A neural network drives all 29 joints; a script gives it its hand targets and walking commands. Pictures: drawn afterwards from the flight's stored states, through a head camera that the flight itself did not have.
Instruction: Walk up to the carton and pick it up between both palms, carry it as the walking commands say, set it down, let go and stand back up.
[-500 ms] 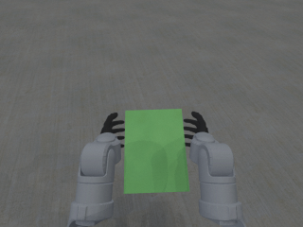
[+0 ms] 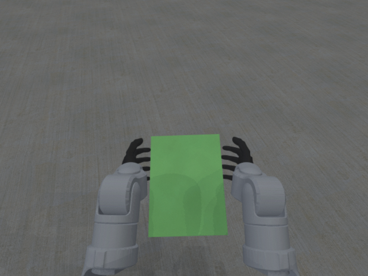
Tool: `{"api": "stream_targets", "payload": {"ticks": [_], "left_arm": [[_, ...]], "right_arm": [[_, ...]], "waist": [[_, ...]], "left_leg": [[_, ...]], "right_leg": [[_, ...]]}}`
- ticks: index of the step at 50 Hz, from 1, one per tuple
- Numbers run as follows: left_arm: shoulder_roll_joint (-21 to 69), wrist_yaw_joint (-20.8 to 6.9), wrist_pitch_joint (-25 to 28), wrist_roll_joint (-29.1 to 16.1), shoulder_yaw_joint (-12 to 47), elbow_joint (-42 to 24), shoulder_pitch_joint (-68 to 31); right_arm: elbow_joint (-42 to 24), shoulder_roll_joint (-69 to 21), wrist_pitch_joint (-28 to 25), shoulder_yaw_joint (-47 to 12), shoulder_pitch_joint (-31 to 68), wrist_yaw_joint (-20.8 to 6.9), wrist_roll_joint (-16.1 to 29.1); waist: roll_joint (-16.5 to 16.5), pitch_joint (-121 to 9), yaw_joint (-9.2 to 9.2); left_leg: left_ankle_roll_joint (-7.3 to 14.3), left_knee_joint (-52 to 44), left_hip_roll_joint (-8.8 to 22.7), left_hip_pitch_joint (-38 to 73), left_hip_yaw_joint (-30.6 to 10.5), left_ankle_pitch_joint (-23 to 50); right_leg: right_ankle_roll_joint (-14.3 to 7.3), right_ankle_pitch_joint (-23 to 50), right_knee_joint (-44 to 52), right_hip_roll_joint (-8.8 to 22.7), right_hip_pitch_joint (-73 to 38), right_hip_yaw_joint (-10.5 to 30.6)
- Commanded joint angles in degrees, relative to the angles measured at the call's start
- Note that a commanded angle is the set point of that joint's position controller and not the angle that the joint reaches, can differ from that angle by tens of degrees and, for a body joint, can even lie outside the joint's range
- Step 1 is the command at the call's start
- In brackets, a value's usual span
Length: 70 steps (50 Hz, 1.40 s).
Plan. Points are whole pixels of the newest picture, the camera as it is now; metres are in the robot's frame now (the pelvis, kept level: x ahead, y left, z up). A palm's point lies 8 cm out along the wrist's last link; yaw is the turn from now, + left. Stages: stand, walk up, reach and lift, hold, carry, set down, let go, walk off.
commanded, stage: carry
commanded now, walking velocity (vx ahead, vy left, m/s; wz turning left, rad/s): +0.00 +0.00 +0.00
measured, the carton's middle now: (187, 189) +0.33 -0.01 -0.01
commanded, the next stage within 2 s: none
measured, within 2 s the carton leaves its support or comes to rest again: neither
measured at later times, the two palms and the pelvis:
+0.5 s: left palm (112, 175) +0.30 +0.14 +0.10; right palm (226, 166) +0.31 -0.08 +0.11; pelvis +0.00 +0.02 +0.00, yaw +0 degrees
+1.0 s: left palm (133, 196) +0.26 +0.10 +0.08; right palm (250, 190) +0.27 -0.13 +0.09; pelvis -0.05 -0.01 -0.01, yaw +0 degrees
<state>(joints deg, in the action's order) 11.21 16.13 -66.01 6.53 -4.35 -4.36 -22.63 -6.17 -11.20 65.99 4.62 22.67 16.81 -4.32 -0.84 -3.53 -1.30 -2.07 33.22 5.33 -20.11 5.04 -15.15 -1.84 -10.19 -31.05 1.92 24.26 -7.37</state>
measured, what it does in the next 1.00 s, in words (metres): stands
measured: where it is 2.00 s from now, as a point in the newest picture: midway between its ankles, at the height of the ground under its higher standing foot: outside the picture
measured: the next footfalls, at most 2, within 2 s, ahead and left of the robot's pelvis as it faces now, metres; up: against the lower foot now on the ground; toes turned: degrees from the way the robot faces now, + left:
left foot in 1.48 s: -0.07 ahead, +0.09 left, +0.00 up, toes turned +6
right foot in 1.78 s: -0.10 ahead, -0.25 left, +0.00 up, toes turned -7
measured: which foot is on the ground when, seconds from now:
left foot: down 0.00-1.00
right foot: down 0.00-1.00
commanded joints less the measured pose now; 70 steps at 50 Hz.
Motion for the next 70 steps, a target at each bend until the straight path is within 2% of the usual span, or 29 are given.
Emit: {"api": "stream_targets", "payload": {"ticks": [1, 3, 8, 14, 22, 25, 27, 32, 35, 37, 38, 41, 46, 48, 50, 52, 55, 57, 59, 60, 61, 63, 64, 65, 66, 67, 68, 69, 70], "left_arm": [[59.2, -11.7, 1.8, -15.4, 23.1, -6.4, -17.7], [59.8, -11.7, 1.6, -16.3, 23.4, -6.3, -19.2], [60.2, -12.0, 0.9, -16.5, 23.1, -3.8, -20.1], [60.8, -12.5, 0.9, -16.5, 23.0, -2.2, -22.1], [61.0, -13.2, 2.3, -16.3, 23.6, -2.2, -22.4], [61.0, -13.1, 2.5, -16.9, 24.4, -3.9, -22.1], [60.8, -13.2, 2.3, -17.1, 24.8, -3.7, -21.2], [60.1, -13.6, 2.4, -17.8, 25.6, -5.2, -21.3], [59.6, -13.8, 2.7, -17.9, 25.6, -5.8, -20.5], [59.2, -13.7, 3.1, -17.8, 25.4, -6.2, -19.6], [59.0, -13.7, 3.3, -17.7, 25.3, -6.4, -19.2], [58.8, -13.4, 3.5, -17.0, 24.7, -7.1, -18.2], [58.5, -12.8, 3.2, -16.1, 24.3, -7.6, -17.3], [58.5, -12.7, 3.1, -16.2, 24.4, -7.5, -17.5], [58.6, -12.6, 2.9, -16.5, 24.5, -7.4, -17.8], [59.1, -12.6, 2.6, -16.8, 24.6, -7.3, -17.8], [59.7, -12.4, 2.2, -16.8, 24.4, -7.1, -17.9], [59.6, -12.2, 1.9, -16.4, 23.9, -6.6, -18.2], [59.9, -12.1, 1.7, -16.3, 23.7, -6.3, -18.3], [60.2, -12.1, 1.7, -16.6, 23.8, -6.3, -18.3], [60.2, -12.0, 1.7, -16.8, 23.9, -6.3, -18.5], [60.5, -12.0, 1.5, -17.9, 24.5, -6.3, -19.9], [60.4, -12.0, 1.4, -18.1, 24.4, -6.4, -20.4], [60.0, -12.0, 1.2, -18.0, 23.9, -6.0, -20.3], [60.5, -12.2, 0.9, -17.9, 23.6, -5.3, -19.6], [61.4, -12.6, 0.7, -17.6, 23.4, -4.2, -18.3], [61.8, -12.8, 0.9, -17.4, 23.7, -4.3, -18.3], [62.1, -13.0, 1.4, -17.5, 23.9, -5.5, -19.5], [62.2, -13.0, 1.8, -17.4, 23.3, -6.9, -19.8]], "right_arm": [[-2.5, -61.7, -1.0, -25.4, 18.7, -12.2, 15.9], [-1.9, -62.1, -0.8, -25.1, 19.0, -12.1, 15.7], [0.1, -61.9, -0.2, -23.8, 19.6, -12.0, 14.6], [2.0, -62.4, -0.3, -22.4, 20.9, -12.2, 13.6], [2.3, -62.6, -1.8, -22.0, 20.5, -12.8, 13.1], [0.6, -62.3, -1.9, -21.7, 19.4, -12.7, 13.4], [0.7, -61.8, -1.9, -21.1, 17.9, -12.6, 13.2], [0.3, -61.1, -2.2, -20.3, 16.9, -12.5, 12.9], [-0.8, -60.9, -2.5, -20.9, 16.9, -12.4, 12.9], [-1.8, -60.8, -2.7, -21.6, 16.8, -12.4, 13.2], [-2.5, -60.8, -2.8, -22.0, 16.9, -12.4, 13.5], [-4.5, -61.1, -2.9, -23.3, 18.0, -12.5, 14.3], [-4.4, -61.4, -2.6, -24.1, 17.5, -12.6, 14.9], [-3.8, -61.6, -2.3, -24.1, 17.0, -12.4, 14.6], [-3.8, -61.9, -2.1, -24.2, 16.8, -12.3, 14.4], [-3.8, -62.0, -1.9, -24.1, 16.6, -12.1, 14.5], [-3.4, -62.3, -1.6, -24.3, 16.8, -12.1, 15.0], [-2.7, -62.4, -1.2, -24.3, 17.3, -12.0, 15.2], [-2.7, -62.1, -1.0, -24.0, 18.1, -11.9, 15.1], [-2.8, -61.8, -0.9, -23.8, 18.5, -11.8, 14.9], [-2.4, -61.4, -0.7, -23.3, 18.2, -11.6, 14.4], [-1.1, -60.8, -0.6, -22.2, 17.2, -11.1, 13.2], [-0.6, -60.7, -0.6, -21.8, 16.4, -10.9, 12.7], [-0.4, -60.7, -0.5, -21.7, 15.5, -10.8, 12.5], [-0.9, -60.8, -0.5, -22.0, 15.5, -10.8, 12.6], [-1.0, -61.7, -0.7, -23.0, 16.5, -10.9, 13.0], [-1.5, -61.9, -0.9, -23.3, 16.9, -11.1, 13.3], [-2.8, -62.3, -1.3, -23.6, 18.6, -11.4, 14.2], [-4.4, -62.6, -1.5, -24.5, 19.7, -11.5, 15.3]], "waist": [[1.8, -19.4, 2.04], [3.2, -18.2, 2.01], [4.1, -17.7, 2.1], [3.2, -17.0, 2.25], [1.1, -18.5, 2.44], [-0.6, -19.8, 2.2], [-2.7, -20.6, 2.01], [-6.2, -20.7, 1.81], [-3.8, -21.9, 2.21], [0.3, -23.5, 2.47], [2.5, -24.1, 2.49], [5.3, -23.2, 2.31], [-0.6, -21.6, 2.2], [1.3, -20.5, 2.37], [6.1, -20.1, 2.34], [7.3, -21.4, 2.06], [4.3, -21.8, 1.36], [1.7, -19.4, 1.0], [-3.7, -18.8, 1.45], [-6.6, -18.7, 2.03], [-8.0, -18.0, 2.63], [-7.1, -17.5, 3.39], [-2.3, -17.6, 3.77], [8.9, -16.8, 3.68], [18.8, -18.1, 2.99], [16.4, -18.7, 2.1], [12.6, -20.7, 1.34], [9.5, -20.2, 0.61], [8.6, -19.5, 0.19]], "left_leg": [[2.3, -6.4, 3.2, 4.3, -3.2, -3.4], [2.1, -6.0, 1.8, 4.0, -2.7, -5.5], [2.2, -6.5, 1.7, 5.0, -2.7, -4.9], [2.5, -7.5, 2.0, 4.9, -3.3, -4.4], [2.9, -8.3, 3.2, 5.7, -4.4, 0.2], [3.0, -6.3, 6.5, 9.3, -5.8, 17.2], [3.8, -4.6, 8.4, 11.8, -6.6, 26.6], [5.5, -2.6, 11.1, 12.2, -8.5, 31.8], [4.9, -0.3, 10.1, 8.9, -7.0, 26.7], [3.5, 1.7, 7.8, 6.0, -5.3, 17.4], [2.8, 2.5, 6.6, 4.7, -4.6, 12.6], [2.1, 2.3, 4.8, 2.9, -4.0, 3.7], [3.3, -3.7, 8.3, 3.5, -8.7, 2.4], [3.0, -3.5, 7.1, 1.2, -7.0, -1.6], [2.2, -0.5, 3.2, -0.7, -2.9, -6.9], [1.8, 3.0, 1.1, 0.6, -0.5, -9.9], [2.2, 2.6, 1.5, 3.3, -0.9, -8.5], [3.0, -2.0, 3.6, 1.9, -4.4, -9.3], [4.2, -10.2, 9.6, -1.8, -11.5, -13.2], [4.3, -13.2, 12.9, -4.2, -13.7, -14.3], [3.8, -14.6, 14.6, -7.5, -13.6, -15.8], [2.9, -12.1, 12.3, -14.6, -8.0, -16.8], [1.9, -6.1, 8.1, -16.7, -3.1, -17.4], [1.0, 5.0, 1.4, -16.4, 3.1, -18.1], [0.1, 23.5, -5.0, -11.4, 6.1, -22.0], [-0.4, 31.8, -5.8, -7.6, 3.5, -21.1], [-0.2, 32.9, -4.8, -3.1, 2.0, -19.5], [-0.2, 29.6, -4.0, -0.6, 1.8, -18.1], [-0.3, 23.6, -4.5, 1.0, 3.4, -17.2]], "right_leg": [[-0.8, -3.4, 10.4, 9.6, -10.9, 9.2], [-0.8, -5.0, 12.2, 10.7, -9.4, 11.4], [-0.2, -5.7, 12.5, 9.7, -8.4, 10.3], [0.1, -5.1, 11.1, 8.9, -7.6, 8.9], [0.6, 2.2, 6.7, 7.6, -9.6, 5.6], [1.5, 10.6, 1.8, 6.9, -7.8, 3.5], [2.1, 10.5, -1.3, 6.0, -5.1, 2.4], [2.5, 4.5, -5.1, 4.7, -0.4, 1.8], [1.6, 11.1, -3.7, 6.3, -3.4, 3.3], [0.1, 19.8, -0.8, 8.5, -7.5, 5.8], [-0.8, 20.8, 0.9, 9.9, -8.8, 7.7], [-1.9, 11.4, 5.4, 11.5, -7.7, 10.7], [-0.4, -4.1, 5.1, 8.2, -2.8, 8.0], [-0.8, -7.2, 7.8, 9.2, -3.2, 9.6], [-2.0, -8.7, 12.4, 11.8, -3.8, 13.0], [-2.6, -8.2, 14.0, 13.3, -3.2, 13.4], [-1.4, -11.8, 12.0, 11.3, 0.1, 10.1], [0.0, -18.0, 9.7, 9.0, 2.9, 8.5], [1.1, -16.5, 0.5, 5.5, 1.6, 4.0], [1.1, -12.7, -5.8, 4.2, -0.3, 2.2], [0.7, -11.0, -9.8, 4.4, -2.1, 2.8], [-0.8, -7.9, -10.0, 6.2, -8.5, 4.7], [-1.8, -9.8, -4.9, 8.6, -9.9, 7.6], [-3.5, -18.9, 8.9, 14.1, -6.2, 16.3], [-6.6, -25.6, 22.9, 21.1, 1.1, 25.5], [-5.3, -25.6, 24.9, 21.9, 3.6, 21.0], [-3.7, -21.4, 22.5, 19.0, 4.1, 13.7], [-1.9, -17.7, 19.1, 15.6, 3.9, 8.2], [0.7, -15.4, 17.3, 12.5, 2.3, 4.9]]}}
